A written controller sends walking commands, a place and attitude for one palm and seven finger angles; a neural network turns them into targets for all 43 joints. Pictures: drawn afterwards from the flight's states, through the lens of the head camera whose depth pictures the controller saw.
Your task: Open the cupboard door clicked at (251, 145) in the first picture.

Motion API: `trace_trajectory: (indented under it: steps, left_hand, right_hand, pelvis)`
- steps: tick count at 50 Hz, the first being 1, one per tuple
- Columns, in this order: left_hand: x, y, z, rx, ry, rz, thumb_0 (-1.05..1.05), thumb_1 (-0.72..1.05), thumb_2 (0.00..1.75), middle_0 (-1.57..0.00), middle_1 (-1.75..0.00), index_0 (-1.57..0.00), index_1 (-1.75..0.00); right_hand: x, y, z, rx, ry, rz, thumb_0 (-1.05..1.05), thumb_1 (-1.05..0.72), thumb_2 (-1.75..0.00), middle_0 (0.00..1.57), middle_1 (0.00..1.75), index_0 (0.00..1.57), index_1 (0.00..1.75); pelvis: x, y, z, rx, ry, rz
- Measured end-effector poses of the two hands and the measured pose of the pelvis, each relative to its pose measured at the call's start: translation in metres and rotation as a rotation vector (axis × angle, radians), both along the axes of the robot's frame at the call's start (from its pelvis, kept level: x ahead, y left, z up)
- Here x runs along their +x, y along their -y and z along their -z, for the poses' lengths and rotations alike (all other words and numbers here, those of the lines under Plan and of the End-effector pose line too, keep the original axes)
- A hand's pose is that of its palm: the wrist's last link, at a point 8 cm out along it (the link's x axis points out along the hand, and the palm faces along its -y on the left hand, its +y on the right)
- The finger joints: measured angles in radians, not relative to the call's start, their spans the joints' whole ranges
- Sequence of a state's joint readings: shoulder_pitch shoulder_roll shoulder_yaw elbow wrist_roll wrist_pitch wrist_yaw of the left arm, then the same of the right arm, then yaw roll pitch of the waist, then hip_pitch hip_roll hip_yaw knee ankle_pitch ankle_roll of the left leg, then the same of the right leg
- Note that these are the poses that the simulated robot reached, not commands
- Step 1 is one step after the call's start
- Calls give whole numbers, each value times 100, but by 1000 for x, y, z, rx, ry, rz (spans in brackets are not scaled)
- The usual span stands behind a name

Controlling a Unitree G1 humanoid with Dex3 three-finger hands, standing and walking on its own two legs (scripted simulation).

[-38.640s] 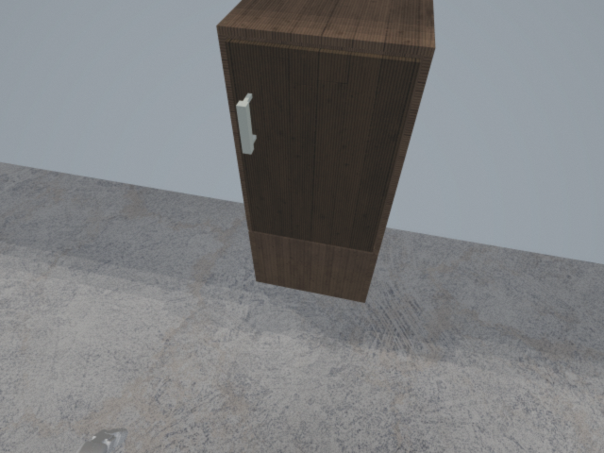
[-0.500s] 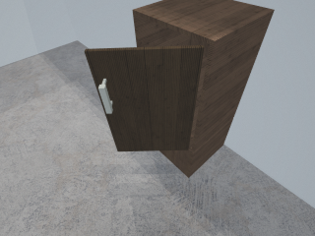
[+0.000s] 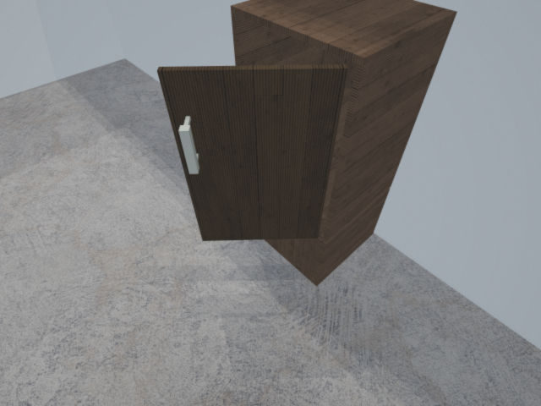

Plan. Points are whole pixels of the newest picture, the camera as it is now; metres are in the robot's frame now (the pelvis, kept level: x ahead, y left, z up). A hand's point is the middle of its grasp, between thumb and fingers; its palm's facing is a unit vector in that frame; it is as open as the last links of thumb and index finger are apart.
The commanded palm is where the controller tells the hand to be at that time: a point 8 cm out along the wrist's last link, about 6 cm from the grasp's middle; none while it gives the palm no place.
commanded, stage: come to a stop and stand still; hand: left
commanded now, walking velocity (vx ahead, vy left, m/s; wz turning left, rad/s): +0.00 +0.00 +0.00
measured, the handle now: (190, 145) +0.66 +0.22 +0.00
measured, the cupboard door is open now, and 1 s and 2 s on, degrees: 49 49 49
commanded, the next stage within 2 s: look again from close up in 0.32 s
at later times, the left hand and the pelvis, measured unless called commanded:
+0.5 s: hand out of the picture -0.03 +0.17 -0.17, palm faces +0.01 -0.98 -0.18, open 7.4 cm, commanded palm none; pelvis +0.00 +0.01 +0.00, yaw +0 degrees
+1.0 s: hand out of the picture +0.04 +0.16 -0.17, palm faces -0.01 -0.98 -0.19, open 7.4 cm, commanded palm none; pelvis +0.04 -0.01 +0.01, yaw +0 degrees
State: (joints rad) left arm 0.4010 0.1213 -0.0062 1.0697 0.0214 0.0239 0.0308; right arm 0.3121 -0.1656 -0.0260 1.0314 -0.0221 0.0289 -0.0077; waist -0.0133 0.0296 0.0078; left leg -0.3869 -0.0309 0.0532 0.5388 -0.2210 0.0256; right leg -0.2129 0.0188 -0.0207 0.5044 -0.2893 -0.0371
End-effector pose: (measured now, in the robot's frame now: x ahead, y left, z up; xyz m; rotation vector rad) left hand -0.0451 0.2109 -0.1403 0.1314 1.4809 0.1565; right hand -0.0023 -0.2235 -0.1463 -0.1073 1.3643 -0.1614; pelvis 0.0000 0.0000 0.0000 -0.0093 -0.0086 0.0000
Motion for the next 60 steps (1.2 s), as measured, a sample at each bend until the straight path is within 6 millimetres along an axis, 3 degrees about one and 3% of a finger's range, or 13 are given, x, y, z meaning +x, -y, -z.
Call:
trace_trajectory:
  steps: [5,12,21,35,53,60]
  left_hand:
    - [-15,2,9,-40,-32,-5,1,91,90,-20,-30,-20,-29]
    - [2,-4,8,-46,40,-3,1,91,90,-20,-30,-20,-29]
    - [14,-13,0,-4,69,11,0,91,90,-20,-30,-20,-29]
    - [34,-2,-1,-6,54,31,1,91,90,-20,-30,-20,-29]
    - [89,3,-2,12,103,49,1,91,90,-20,-30,-20,-29]
    - [93,1,8,0,100,-13,0,91,90,-20,-30,-20,-29]
  right_hand:
    - [-2,-7,-4,-21,16,-6,1,-92,-90,20,30,20,30]
    - [-10,-17,-7,-18,-19,-36,1,-92,-90,20,30,20,30]
    - [-4,-13,-4,-6,-9,-36,2,-92,-90,20,30,20,30]
    - [8,-3,-4,1,-29,-33,1,-91,-90,20,30,20,30]
    - [56,13,-5,-19,5,-46,1,-91,-90,20,30,20,30]
    - [77,13,1,-23,-23,-88,1,-91,-90,20,30,20,30]
  pelvis:
    - [-4,-5,2,-11,1,-4]
    - [-10,-11,-2,0,-5,-7]
    - [-9,-9,-4,8,-8,-10]
    - [10,2,-5,14,-15,-2]
    - [42,12,-5,21,-15,5]
    - [67,11,4,-1,-15,-37]
